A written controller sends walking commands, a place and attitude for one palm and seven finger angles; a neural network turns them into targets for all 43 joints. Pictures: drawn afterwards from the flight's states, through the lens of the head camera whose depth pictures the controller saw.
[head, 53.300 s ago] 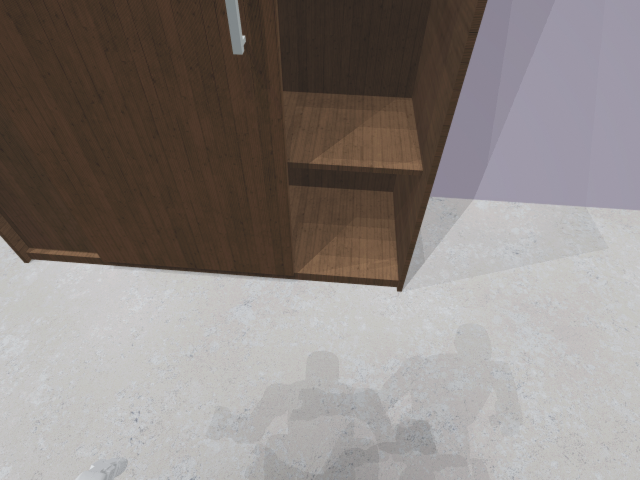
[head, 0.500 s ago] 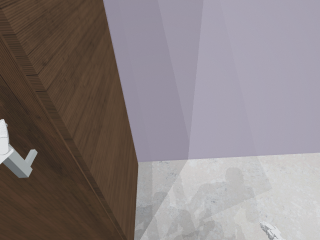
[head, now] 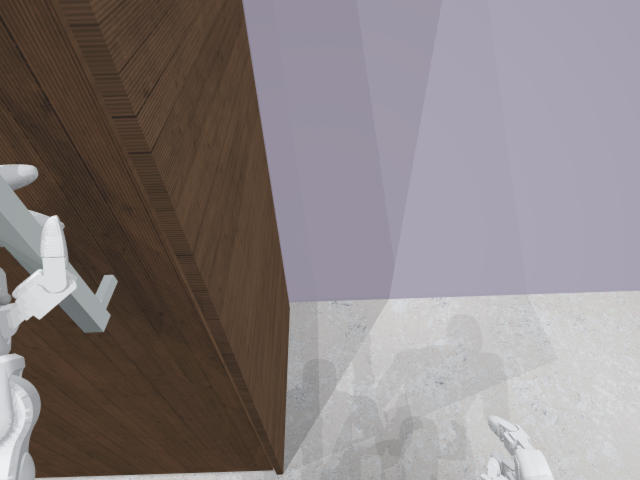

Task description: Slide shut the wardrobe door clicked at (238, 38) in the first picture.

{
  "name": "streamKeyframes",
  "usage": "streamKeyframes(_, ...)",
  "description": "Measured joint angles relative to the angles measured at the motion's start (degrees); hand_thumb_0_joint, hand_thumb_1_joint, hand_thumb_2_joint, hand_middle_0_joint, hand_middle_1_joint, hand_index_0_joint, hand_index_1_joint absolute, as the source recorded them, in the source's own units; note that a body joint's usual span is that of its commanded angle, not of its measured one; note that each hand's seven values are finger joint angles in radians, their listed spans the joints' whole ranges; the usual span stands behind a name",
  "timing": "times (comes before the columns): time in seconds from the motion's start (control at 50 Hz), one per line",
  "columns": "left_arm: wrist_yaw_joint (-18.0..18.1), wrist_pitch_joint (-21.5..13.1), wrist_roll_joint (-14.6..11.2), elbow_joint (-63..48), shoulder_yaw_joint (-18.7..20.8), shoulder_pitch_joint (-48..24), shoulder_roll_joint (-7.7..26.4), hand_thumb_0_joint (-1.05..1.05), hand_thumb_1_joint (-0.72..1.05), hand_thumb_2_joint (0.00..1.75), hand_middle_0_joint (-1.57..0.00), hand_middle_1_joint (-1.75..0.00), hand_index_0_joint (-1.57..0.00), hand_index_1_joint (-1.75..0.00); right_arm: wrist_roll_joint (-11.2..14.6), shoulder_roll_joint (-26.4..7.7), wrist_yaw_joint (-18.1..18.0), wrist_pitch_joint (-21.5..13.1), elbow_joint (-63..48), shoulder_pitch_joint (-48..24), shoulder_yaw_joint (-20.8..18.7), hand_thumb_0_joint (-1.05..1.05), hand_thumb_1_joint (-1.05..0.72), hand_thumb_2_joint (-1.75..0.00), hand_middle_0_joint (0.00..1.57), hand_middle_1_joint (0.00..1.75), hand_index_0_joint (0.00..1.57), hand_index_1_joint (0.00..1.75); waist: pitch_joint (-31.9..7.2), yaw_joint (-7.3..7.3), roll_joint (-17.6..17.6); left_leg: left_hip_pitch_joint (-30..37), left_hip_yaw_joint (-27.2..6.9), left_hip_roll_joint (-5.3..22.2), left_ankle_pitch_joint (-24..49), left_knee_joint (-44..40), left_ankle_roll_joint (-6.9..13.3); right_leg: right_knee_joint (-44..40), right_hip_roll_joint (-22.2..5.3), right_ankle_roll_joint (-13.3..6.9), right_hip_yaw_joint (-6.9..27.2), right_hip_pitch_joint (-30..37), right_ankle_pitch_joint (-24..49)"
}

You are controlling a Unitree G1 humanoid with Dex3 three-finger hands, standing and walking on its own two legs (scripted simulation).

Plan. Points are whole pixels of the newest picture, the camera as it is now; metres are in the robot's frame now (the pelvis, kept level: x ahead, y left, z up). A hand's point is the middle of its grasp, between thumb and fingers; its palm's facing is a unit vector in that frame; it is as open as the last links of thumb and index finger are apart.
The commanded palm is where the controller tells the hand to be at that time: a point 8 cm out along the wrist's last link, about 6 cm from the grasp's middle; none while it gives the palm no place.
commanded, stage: stop walking and hold the door there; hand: left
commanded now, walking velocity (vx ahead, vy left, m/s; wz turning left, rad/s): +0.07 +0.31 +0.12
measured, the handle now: (38, 221) +0.25 +0.25 +0.26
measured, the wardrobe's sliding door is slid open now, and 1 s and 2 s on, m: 0.00 0.00 0.00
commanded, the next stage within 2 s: loosen the grip on the handle in 1.04 s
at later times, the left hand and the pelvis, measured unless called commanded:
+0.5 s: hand (58, 269) +0.22 +0.23 +0.24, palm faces +0.40 -0.89 -0.20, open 6.8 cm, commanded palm +0.18 +0.27 +0.20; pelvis -0.02 +0.04 +0.00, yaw -3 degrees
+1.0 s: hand (57, 269) +0.22 +0.23 +0.24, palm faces +0.41 -0.89 -0.22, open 6.8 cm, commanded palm +0.18 +0.28 +0.20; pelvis -0.05 +0.01 +0.00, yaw -4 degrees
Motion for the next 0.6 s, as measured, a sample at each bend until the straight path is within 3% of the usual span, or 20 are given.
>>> streamKeyframes(0.04, -0.13, -0.21, 0.12, -1.04, -0.94, -0.58, -0.16, -0.36, 0.61, 0.86, -0.4, -1.61, -0.17, -1.25, 0.03, -0.25, -0.03, 0.3, -0.42, -0.07, -0.18, 0.01, -0.91, -0.9, 0.2, 0.3, 0.2, 0.3, 0.55, -0.11, -0.78, -0.23, 1.13, -1.33, 0.35, -0.02, 1.41, 2.42, -1.37, 0.87, 1.0, -1.48, -1.44)
streamKeyframes(0.08, -0.24, -0.91, 0.19, -1.38, -1.55, -0.85, -1.05, -0.37, 0.61, 0.84, -0.4, -1.63, -0.17, -1.25, 0.01, -0.28, 0.02, 0.24, -0.93, -0.2, -0.35, 0.01, -0.91, -0.9, 0.2, 0.3, 0.2, 0.3, 0.88, -0.18, -0.33, -0.79, 2.0, -1.88, -0.1, 0.47, 2.78, 9.77, -1.85, 1.52, 1.43, -4.34, -8.07)
streamKeyframes(0.14, -0.25, -1.28, 0.47, -1.34, -3.05, -1.18, -2.96, -0.34, 0.61, 0.84, -0.4, -1.63, -0.17, -1.25, -0.1, 0.78, 0.42, -1.01, -0.32, -0.11, -0.67, 0.01, -0.91, -0.9, 0.2, 0.3, 0.2, 0.3, 1.13, -0.53, 1.31, -0.91, 1.99, -1.95, 0.33, 0.12, 3.84, 24.07, -1.71, 2.08, -0.22, -6.98, -14.25)
streamKeyframes(0.18, -0.22, -0.88, 0.46, -1.46, -4.3, -1.4, -4.16, -0.31, 0.63, 0.85, -0.39, -1.62, -0.17, -1.24, -0.15, 1.72, 0.76, -1.61, 0.68, -0.07, -0.24, 0.01, -0.91, -0.9, 0.2, 0.3, 0.2, 0.3, 0.96, -0.32, 2.04, -0.72, 1.99, -1.8, 0.92, -0.71, 4.09, 26.48, -1.6, 2.35, -1.96, -6.19, -15.31)
streamKeyframes(0.24, -0.2, 0.44, 0.47, -1.86, -5.82, -2.06, -5.6, -0.27, 0.65, 0.86, -0.39, -1.6, -0.16, -1.24, -0.46, 3.26, 0.72, -1.29, 1.71, -0.08, 1.12, 0.01, -0.91, -0.9, 0.2, 0.3, 0.2, 0.3, 0.52, 0.41, 2.14, -0.3, 2.32, -1.66, 2.08, -2.66, 3.89, 21.41, -0.85, 2.08, -3.3, -2.42, -14.86)
streamKeyframes(0.3, -0.08, 1.16, 0.53, -1.61, -6.27, -2.43, -6.02, -0.25, 0.67, 0.86, -0.39, -1.58, -0.16, -1.24, -1.17, 4.63, 0.41, -0.61, 2.12, -0.34, 2.53, 0.01, -0.91, -0.9, 0.2, 0.3, 0.2, 0.3, -0.1, 1.26, 1.48, 0.37, 3.09, -1.9, 3.7, -5.58, 3.29, 10.91, 0.11, 1.05, -3.57, 3.14, -13.74)
streamKeyframes(0.36, -0.08, 1.82, 0.18, -1.1, -5.76, -3.18, -5.38, -0.25, 0.68, 0.85, -0.4, -1.56, -0.15, -1.24, -1.6, 5.22, 0.25, 0.14, 1.27, -0.66, 3.49, 0.01, -0.91, -0.9, 0.2, 0.3, 0.2, 0.3, -0.95, 1.71, 0.67, -0.95, 3.73, -2.27, 4.07, -5.64, 1.8, -1.31, 0.96, -1.27, -3.18, 8.81, -9.71)
streamKeyframes(0.4, -0.31, 1.58, 0.0, -0.48, -5.45, -3.54, -5.55, -0.25, 0.67, 0.84, -0.4, -1.55, -0.15, -1.25, -1.57, 4.53, 0.26, 0.73, 0.99, -1.45, 3.48, 0.01, -0.91, -0.9, 0.2, 0.3, 0.2, 0.3, -0.92, 1.73, 2.02, -2.59, 3.32, -0.86, 2.71, -2.96, -0.61, -2.4, 2.26, -2.66, -3.34, 8.7, -8.33)
streamKeyframes(0.46, -0.59, 2.47, 0.28, -0.9, -5.87, -4.14, -5.26, -0.25, 0.67, 0.84, -0.41, -1.55, -0.16, -1.24, -0.64, 3.28, 0.24, 1.0, 1.01, -1.61, 3.03, 0.01, -0.9, -0.9, 0.2, 0.3, 0.2, 0.3, -1.21, 2.28, 2.03, -3.75, 0.57, 0.08, 1.33, 1.41, -1.93, -1.91, 3.17, -2.63, -3.0, 8.47, -8.26)
streamKeyframes(0.48, -0.69, 2.57, 0.49, -0.98, -6.09, -4.29, -5.16, -0.25, 0.67, 0.83, -0.41, -1.56, -0.16, -1.24, -0.52, 2.72, 0.09, 1.03, 1.05, -1.54, 2.88, 0.01, -0.9, -0.9, 0.2, 0.3, 0.2, 0.3, -1.44, 2.27, 1.84, -3.28, -0.12, 0.11, 1.44, 1.19, -1.94, -1.51, 3.27, -2.45, -2.86, 8.44, -8.49)
streamKeyframes(0.54, -0.57, 2.68, 0.78, -0.89, -6.48, -4.23, -4.38, -0.26, 0.66, 0.81, -0.41, -1.57, -0.18, -1.23, -0.32, 1.45, -0.73, 1.48, 1.17, -1.87, 2.06, 0.01, -0.91, -0.9, 0.2, 0.3, 0.2, 0.3, -1.95, 1.48, 0.91, -2.13, 0.08, -0.63, 0.71, -0.1, 1.83, -0.32, 2.77, -1.78, -2.5, 8.31, -9.15)
streamKeyframes(0.6, -0.36, 2.41, 0.58, 0.33, -5.92, -4.08, -3.51, -0.26, 0.66, 0.77, -0.41, -1.56, -0.18, -1.22, -0.41, 1.15, -1.48, 1.51, 0.67, -2.43, 1.39, 0.01, -0.91, -0.9, 0.2, 0.3, 0.2, 0.3, -2.16, 0.72, -0.27, -0.73, 1.05, -1.49, 2.37, -2.91, 2.37, 3.32, 2.17, -0.62, -0.47, 6.72, -10.59)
